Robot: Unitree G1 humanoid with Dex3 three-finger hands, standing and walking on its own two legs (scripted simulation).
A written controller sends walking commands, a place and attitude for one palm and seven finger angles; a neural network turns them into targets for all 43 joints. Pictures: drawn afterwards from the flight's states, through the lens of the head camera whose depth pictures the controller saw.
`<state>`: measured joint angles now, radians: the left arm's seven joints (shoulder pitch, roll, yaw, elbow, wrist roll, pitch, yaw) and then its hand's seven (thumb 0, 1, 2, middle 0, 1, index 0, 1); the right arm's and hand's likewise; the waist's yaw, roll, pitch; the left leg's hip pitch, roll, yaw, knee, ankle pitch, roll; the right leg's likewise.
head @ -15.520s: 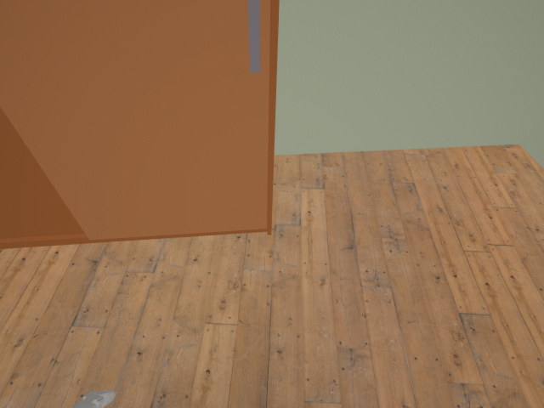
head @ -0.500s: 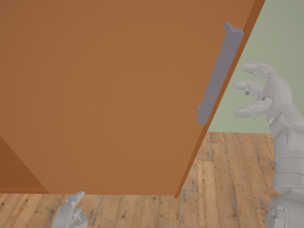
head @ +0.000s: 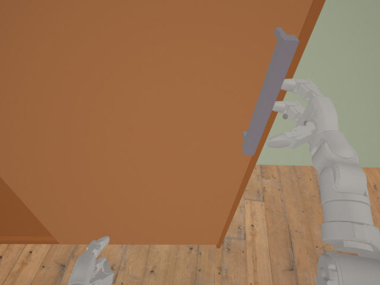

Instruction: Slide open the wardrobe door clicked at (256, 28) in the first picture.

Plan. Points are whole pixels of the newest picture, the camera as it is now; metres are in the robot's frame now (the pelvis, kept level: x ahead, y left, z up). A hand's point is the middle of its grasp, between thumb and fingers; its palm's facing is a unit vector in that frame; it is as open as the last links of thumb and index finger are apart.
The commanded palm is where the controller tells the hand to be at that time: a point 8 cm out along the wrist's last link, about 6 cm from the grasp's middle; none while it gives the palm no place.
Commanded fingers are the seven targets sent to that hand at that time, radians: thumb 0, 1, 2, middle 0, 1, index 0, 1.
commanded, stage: feel for the door with the fingertips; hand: right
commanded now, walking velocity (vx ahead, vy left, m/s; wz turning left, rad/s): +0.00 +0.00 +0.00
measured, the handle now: (261, 99) +0.46 -0.11 +0.20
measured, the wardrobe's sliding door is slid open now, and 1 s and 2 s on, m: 0.00 0.00 0.00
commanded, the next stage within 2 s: slide the fingers in behind the handle in 0.64 s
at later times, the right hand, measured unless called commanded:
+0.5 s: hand (277, 110) +0.41 -0.13 +0.21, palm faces -0.05 +1.00 -0.01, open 14.0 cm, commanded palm +0.39 -0.18 +0.21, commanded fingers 0.00 0.50 -0.30 0.30 1.20 0.30 1.20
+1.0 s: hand (279, 108) +0.41 -0.14 +0.21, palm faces -0.06 +1.00 -0.01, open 14.0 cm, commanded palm +0.39 -0.19 +0.21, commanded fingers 0.00 0.50 -0.30 0.30 1.20 0.30 1.20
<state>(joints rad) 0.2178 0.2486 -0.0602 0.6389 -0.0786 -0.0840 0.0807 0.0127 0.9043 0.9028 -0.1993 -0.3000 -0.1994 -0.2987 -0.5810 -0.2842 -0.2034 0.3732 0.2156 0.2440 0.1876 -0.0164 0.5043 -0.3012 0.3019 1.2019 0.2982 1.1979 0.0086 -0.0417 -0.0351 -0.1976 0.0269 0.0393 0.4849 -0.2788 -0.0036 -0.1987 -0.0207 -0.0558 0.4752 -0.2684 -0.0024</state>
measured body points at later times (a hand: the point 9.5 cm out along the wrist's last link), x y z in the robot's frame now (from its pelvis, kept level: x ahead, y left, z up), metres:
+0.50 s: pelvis +0.00 +0.01 +0.00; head -0.02 +0.03 +0.45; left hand +0.15 +0.25 -0.10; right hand +0.40 -0.19 +0.21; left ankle -0.01 +0.12 -0.74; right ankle -0.01 -0.12 -0.74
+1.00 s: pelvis +0.00 +0.01 +0.00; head -0.02 +0.03 +0.45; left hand +0.12 +0.26 -0.11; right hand +0.41 -0.19 +0.21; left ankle -0.01 +0.12 -0.74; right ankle -0.01 -0.12 -0.74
